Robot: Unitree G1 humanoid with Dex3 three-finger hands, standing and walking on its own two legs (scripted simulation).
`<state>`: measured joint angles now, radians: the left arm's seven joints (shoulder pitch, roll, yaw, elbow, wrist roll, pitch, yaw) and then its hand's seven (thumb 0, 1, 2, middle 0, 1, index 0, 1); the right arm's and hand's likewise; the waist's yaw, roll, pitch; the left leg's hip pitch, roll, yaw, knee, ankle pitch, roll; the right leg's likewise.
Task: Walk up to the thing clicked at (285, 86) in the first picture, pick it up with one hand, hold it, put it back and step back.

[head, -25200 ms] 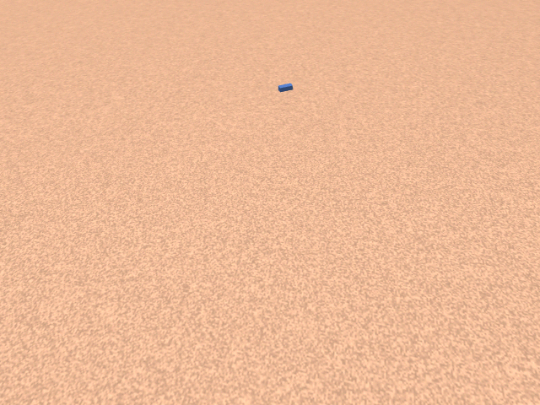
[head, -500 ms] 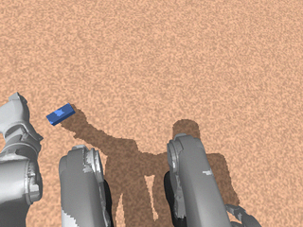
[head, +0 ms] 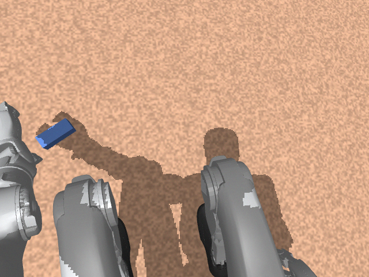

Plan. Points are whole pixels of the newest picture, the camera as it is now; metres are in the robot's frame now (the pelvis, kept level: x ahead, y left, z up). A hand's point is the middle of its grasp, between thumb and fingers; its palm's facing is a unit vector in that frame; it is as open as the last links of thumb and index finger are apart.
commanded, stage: rise first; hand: left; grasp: from above
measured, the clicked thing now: (56, 133) +0.46 +0.31 -0.31
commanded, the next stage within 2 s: approach in 1.86 s
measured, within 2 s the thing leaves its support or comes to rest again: neither
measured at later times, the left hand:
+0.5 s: hand (23, 141) +0.42 +0.33 -0.19, palm faces -0.31 -0.27 -0.91, open 12.7 cm
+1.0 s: hand (21, 138) +0.43 +0.34 -0.19, palm faces -0.29 -0.28 -0.92, open 12.7 cm
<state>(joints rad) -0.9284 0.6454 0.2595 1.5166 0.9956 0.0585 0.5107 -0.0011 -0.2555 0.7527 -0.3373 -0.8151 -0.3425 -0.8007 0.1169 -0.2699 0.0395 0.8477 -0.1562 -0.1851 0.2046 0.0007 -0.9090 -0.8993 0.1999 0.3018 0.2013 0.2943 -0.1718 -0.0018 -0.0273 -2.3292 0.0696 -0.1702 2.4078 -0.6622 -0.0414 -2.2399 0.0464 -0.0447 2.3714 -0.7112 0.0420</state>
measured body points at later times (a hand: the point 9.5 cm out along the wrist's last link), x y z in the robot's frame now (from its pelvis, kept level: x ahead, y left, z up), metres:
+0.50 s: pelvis +0.00 +0.00 -0.01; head +0.24 +0.06 +0.37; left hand +0.43 +0.34 -0.13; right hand +0.06 -0.26 -0.13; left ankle +0.08 +0.15 -0.29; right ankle +0.09 -0.12 -0.29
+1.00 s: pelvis +0.00 +0.00 -0.01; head +0.24 +0.06 +0.36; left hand +0.44 +0.35 -0.14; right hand +0.04 -0.26 -0.12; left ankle +0.08 +0.15 -0.29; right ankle +0.09 -0.12 -0.29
